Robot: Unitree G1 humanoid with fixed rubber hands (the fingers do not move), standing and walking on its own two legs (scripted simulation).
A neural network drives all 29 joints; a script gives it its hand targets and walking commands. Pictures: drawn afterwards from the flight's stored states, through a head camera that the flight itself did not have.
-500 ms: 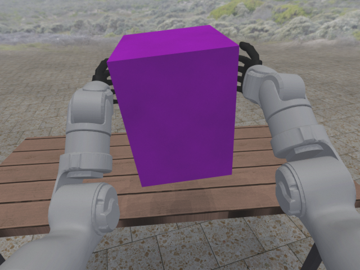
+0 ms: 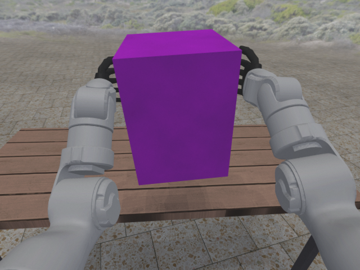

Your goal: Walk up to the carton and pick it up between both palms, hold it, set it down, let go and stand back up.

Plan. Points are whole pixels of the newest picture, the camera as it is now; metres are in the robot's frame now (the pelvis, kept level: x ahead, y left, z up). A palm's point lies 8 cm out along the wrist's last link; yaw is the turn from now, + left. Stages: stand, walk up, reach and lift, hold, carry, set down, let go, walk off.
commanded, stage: hold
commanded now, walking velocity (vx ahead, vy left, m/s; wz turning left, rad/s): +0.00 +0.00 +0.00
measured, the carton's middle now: (176, 104) +0.42 +0.03 +0.26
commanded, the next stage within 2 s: none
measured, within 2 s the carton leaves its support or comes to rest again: neither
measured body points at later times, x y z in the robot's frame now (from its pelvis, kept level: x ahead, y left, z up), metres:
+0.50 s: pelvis +0.00 +0.00 +0.00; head -0.11 -0.01 +0.44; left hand +0.36 +0.17 +0.33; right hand +0.38 -0.13 +0.35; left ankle +0.03 +0.14 -0.75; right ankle +0.01 -0.15 -0.75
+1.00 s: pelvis +0.00 +0.00 +0.00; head -0.10 +0.01 +0.44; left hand +0.37 +0.18 +0.32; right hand +0.39 -0.12 +0.34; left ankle +0.03 +0.14 -0.75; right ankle +0.01 -0.15 -0.75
